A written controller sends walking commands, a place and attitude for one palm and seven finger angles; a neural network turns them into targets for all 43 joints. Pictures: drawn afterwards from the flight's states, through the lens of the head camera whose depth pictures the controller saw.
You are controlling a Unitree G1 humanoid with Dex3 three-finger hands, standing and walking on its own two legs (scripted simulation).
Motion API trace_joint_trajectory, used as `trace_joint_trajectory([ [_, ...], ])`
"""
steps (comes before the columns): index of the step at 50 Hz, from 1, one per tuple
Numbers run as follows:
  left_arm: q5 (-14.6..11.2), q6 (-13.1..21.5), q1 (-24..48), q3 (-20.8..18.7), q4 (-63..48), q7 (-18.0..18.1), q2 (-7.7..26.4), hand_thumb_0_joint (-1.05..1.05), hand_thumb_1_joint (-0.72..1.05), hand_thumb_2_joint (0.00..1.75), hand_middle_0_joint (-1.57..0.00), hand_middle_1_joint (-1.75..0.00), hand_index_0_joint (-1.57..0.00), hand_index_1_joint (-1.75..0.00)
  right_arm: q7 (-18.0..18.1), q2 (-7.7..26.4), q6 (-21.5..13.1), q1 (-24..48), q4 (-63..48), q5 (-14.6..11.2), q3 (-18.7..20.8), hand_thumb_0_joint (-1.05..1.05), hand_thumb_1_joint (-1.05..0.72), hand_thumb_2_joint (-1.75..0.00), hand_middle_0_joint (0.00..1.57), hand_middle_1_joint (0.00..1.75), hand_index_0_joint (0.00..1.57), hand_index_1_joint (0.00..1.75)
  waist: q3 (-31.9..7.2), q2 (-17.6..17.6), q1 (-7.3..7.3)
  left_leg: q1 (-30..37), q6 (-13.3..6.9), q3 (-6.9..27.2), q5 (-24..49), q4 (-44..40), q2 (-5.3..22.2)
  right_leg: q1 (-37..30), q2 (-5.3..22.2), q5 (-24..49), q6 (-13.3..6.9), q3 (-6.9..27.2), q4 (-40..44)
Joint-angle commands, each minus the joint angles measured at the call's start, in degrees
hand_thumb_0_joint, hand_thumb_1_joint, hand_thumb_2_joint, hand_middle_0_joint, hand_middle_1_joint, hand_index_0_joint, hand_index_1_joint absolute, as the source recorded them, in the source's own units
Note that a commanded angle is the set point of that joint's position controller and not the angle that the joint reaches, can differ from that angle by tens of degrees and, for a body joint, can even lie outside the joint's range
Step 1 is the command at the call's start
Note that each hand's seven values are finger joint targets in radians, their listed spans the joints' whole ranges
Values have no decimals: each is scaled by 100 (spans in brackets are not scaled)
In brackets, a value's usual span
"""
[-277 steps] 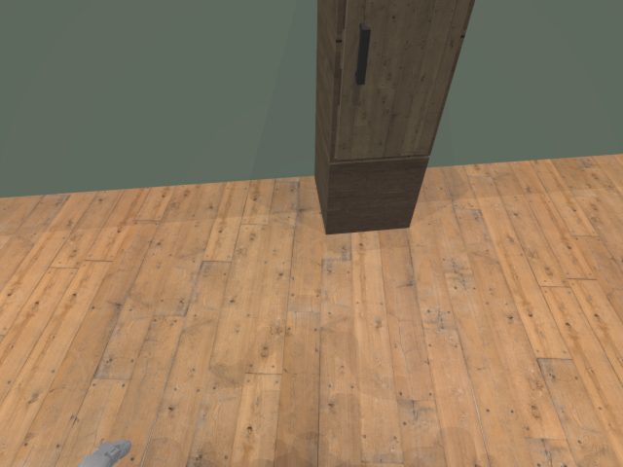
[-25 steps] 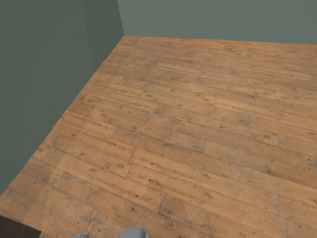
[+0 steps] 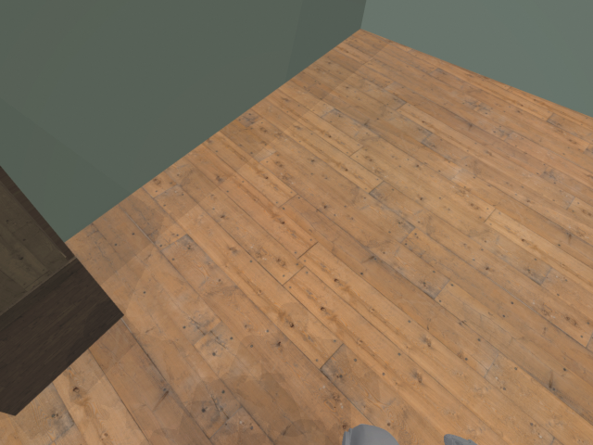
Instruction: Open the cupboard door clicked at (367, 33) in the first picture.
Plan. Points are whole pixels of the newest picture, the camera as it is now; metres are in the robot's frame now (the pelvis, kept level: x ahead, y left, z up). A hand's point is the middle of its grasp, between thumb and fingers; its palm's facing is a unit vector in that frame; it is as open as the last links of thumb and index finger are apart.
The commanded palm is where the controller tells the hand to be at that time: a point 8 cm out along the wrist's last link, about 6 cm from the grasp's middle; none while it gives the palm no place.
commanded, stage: turn to face it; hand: left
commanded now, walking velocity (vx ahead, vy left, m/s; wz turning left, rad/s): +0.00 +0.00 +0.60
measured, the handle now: out of the picture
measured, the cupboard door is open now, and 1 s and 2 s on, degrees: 0 0 0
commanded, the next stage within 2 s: take the last steps up to it in 1.50 s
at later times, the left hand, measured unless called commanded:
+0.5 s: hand out of the picture +0.03 +0.15 -0.13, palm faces +0.29 -0.91 -0.28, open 7.4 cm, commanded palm none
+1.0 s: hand out of the picture -0.11 +0.21 -0.16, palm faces +0.59 -0.76 -0.27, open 7.4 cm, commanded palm none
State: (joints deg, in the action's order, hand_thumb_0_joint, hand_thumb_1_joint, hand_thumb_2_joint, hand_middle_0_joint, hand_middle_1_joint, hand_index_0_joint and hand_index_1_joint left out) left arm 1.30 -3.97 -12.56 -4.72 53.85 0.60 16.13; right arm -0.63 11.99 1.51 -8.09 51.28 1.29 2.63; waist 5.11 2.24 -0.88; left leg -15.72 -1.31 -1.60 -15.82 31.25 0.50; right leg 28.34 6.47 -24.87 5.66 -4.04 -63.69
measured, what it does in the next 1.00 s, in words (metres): steps on the spot, turning left: right foot, then left foot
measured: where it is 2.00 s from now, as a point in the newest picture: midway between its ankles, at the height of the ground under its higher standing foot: outside the picture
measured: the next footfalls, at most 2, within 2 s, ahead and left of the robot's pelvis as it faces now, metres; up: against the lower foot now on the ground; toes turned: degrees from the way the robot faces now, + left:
right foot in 0.28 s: +0.05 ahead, -0.14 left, +0.00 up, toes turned +7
left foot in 0.74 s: -0.05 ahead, +0.10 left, +0.00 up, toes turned +33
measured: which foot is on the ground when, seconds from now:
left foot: down 0.00-0.28, up 0.30-0.72, down 0.74-1.00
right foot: up 0.00-0.26, down 0.28-0.74, up 0.76-1.00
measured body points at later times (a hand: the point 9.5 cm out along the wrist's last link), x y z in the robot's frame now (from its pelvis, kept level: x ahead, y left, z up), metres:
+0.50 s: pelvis -0.02 -0.06 +0.01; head +0.01 -0.09 +0.45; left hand +0.01 +0.20 -0.11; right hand +0.11 -0.30 -0.15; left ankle -0.07 +0.09 -0.64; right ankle +0.01 -0.15 -0.73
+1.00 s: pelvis -0.05 -0.02 +0.00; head -0.03 +0.01 +0.45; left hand -0.14 +0.25 -0.14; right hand +0.18 -0.17 -0.13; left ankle -0.08 +0.08 -0.73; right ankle +0.04 -0.16 -0.67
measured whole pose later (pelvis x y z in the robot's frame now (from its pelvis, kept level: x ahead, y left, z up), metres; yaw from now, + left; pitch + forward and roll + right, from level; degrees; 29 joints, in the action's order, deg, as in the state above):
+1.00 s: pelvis -0.05 -0.02 +0.00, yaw +35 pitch +0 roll -1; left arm 1.1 -3.3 -10.7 -4.2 51.9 0.6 15.5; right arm -0.7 12.2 1.8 -9.4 52.0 1.4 2.6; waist 3.8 1.2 0.0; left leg -15.3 -1.7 1.4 -12.0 27.6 -1.3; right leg 26.8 5.7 -22.6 6.0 -1.1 -59.1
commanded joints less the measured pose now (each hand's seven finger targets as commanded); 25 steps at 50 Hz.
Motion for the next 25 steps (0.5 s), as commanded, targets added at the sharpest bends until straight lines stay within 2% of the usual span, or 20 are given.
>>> trace_joint_trajectory([
  [1,-44,201,212,-75,-563,-23,321,0,90,90,-20,-30,-20,-30,128,1285,-105,-244,-268,-23,346,0,-90,-90,20,30,20,30,-827,-940,214,945,-700,1331,2516,-1088,1221,322,-64,264,85,304,148],
  [5,-73,201,499,-49,-727,20,255,0,90,90,-20,-30,-20,-30,110,1324,-55,-385,-213,6,385,0,-90,-90,20,30,20,30,-679,-964,318,726,-842,1832,2019,-1144,1281,43,-189,14,75,358,968],
  [8,-96,247,473,-20,-795,37,196,0,90,90,-20,-30,-20,-30,97,1335,-22,-359,-227,20,413,0,-90,-90,20,30,20,30,-736,-1142,283,546,-816,2079,2339,-949,1149,-524,-399,-64,9,300,1899],
  [10,-123,276,164,-26,-750,58,195,0,90,90,-20,-30,-20,-30,87,1337,-3,-190,-277,17,435,0,-90,-90,20,30,20,30,-851,-1286,133,327,-739,2191,2386,-760,1028,-1055,-520,222,-44,265,2586],
  [11,-129,310,-25,-35,-698,66,241,0,90,90,-20,-30,-20,-30,81,1301,6,-125,-296,-6,446,0,-90,-90,20,30,20,30,-933,-1169,38,96,-616,2177,2251,-552,902,-1533,-552,687,-63,225,3179],
  [12,-120,368,-249,-70,-660,85,346,0,90,90,-20,-30,-20,-30,68,1204,6,-98,-336,-42,437,0,-90,-90,20,30,20,30,-1038,-904,-97,-285,-376,2039,1824,-224,668,-2194,-401,1254,-94,289,4047],
  [13,-34,451,-387,-150,-659,132,845,0,90,90,-20,-30,-20,-30,28,835,6,-242,-378,-104,393,0,-90,-90,20,30,20,30,-1153,325,-152,-1347,63,1436,417,761,114,-3184,742,1251,-389,1350,4776],
  [14,18,445,-363,-225,-717,157,1293,0,90,90,-20,-30,-20,-30,26,597,4,-203,-559,-68,347,0,-90,-90,20,30,20,30,-967,1687,-193,-2136,450,463,-1785,2111,-542,-3011,2178,1927,-1034,2673,4918],
  [15,-22,398,-251,-164,-781,167,1160,0,90,90,-20,-30,-20,-30,25,895,49,-105,-538,-11,424,0,-90,-90,20,30,20,30,-817,1081,-161,-1894,363,735,-1776,3055,-197,-2204,2230,1772,-1307,2306,4860],
  [16,-21,440,180,-139,-845,185,836,0,90,90,-20,-30,-20,-30,-8,914,106,-230,-391,13,440,0,-90,-90,20,30,20,30,-584,1280,58,-1863,353,840,-1400,3415,-2,-1792,1874,1273,-1221,1896,4993],
  [17,-31,413,450,-83,-901,159,735,0,90,90,-20,-30,-20,-30,-42,887,164,-261,-256,17,457,0,-90,-90,20,30,20,30,-318,978,161,-1786,400,637,-1032,3801,21,-1505,1561,971,-1123,1588,4992],
  [18,-36,401,649,-22,-962,154,562,0,90,90,-20,-30,-20,-30,-82,839,175,-402,-169,19,445,0,-90,-90,20,30,20,30,-219,661,306,-1779,448,526,-719,3927,96,-1496,1308,1303,-1017,1109,4835],
  [19,-30,435,617,15,-958,136,467,0,90,90,-20,-30,-20,-30,-112,749,187,-462,-101,23,410,0,-90,-90,20,30,20,30,-188,634,306,-1760,509,378,-496,3961,104,-1553,1134,1701,-957,697,4722],
  [20,-31,454,476,25,-917,131,441,0,90,90,-20,-30,-20,-30,-122,694,194,-478,-87,13,394,0,-90,-90,20,30,20,30,-229,630,272,-1792,551,303,-388,3932,90,-1726,1063,1982,-938,469,4657],
  [22,-32,461,171,26,-822,136,485,0,90,90,-20,-30,-20,-30,-125,713,219,-367,-107,4,376,0,-90,-90,20,30,20,30,-306,790,142,-1833,620,212,-365,3751,139,-2014,1105,2136,-990,323,4638],
  [25,7,435,-51,-26,-723,149,611,0,90,90,-20,-30,-20,-30,-132,685,241,-42,-201,-6,355,0,-90,-90,20,30,20,30,-231,750,-2,-1717,661,48,-574,3166,243,-2094,1321,2097,-1122,240,4643],
])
